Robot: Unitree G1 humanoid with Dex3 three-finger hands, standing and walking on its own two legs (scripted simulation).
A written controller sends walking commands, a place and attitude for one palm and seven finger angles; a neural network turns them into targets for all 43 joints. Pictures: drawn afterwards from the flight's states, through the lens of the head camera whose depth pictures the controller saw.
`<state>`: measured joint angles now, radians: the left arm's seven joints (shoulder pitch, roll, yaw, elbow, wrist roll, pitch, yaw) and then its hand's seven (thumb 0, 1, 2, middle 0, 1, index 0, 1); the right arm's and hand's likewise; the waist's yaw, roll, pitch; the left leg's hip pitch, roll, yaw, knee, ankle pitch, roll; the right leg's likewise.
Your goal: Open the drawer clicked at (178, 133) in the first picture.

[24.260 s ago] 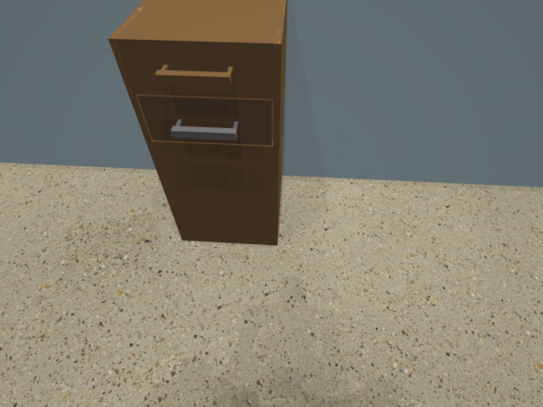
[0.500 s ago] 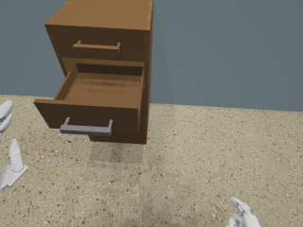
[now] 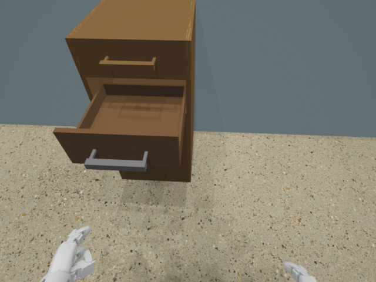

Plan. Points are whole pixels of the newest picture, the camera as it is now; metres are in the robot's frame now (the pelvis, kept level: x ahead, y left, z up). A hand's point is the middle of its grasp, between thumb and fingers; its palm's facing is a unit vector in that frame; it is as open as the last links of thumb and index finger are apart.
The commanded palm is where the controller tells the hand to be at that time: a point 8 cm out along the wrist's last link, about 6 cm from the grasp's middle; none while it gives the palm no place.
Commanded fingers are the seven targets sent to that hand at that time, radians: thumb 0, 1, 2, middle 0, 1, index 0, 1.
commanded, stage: let the arm hang, fingers relaxed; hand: left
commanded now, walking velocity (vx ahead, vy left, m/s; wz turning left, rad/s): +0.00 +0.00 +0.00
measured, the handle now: (117, 159) +0.49 +0.25 -0.11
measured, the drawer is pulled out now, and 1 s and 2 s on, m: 0.30 0.30 0.30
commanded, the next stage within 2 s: look to check the result in 0.92 s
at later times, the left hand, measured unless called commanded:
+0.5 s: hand out of the picture -0.05 +0.16 -0.16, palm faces +0.01 -0.97 -0.22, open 7.4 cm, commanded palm none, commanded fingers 0.00 0.90 0.90 -0.20 -0.30 -0.20 -0.30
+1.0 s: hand out of the picture +0.02 +0.14 -0.16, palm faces +0.01 -0.98 -0.20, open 7.3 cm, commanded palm none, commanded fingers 0.00 0.90 0.90 -0.20 -0.30 -0.20 -0.30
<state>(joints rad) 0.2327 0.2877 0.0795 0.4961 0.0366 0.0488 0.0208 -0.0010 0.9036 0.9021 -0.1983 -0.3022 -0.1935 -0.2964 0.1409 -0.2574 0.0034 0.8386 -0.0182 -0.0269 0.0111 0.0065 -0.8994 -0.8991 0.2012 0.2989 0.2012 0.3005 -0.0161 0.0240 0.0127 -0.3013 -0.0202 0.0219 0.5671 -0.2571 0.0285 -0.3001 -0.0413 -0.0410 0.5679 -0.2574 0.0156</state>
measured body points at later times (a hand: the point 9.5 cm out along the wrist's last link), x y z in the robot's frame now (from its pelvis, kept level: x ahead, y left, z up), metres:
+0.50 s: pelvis +0.01 -0.01 +0.01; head +0.04 -0.03 +0.46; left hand -0.05 +0.22 -0.14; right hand -0.04 -0.21 -0.16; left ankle +0.03 +0.10 -0.73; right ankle +0.03 -0.13 -0.73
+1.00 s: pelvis +0.01 -0.03 +0.01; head +0.04 -0.04 +0.46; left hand +0.02 +0.19 -0.15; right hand -0.01 -0.24 -0.16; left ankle +0.03 +0.10 -0.73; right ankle +0.03 -0.13 -0.73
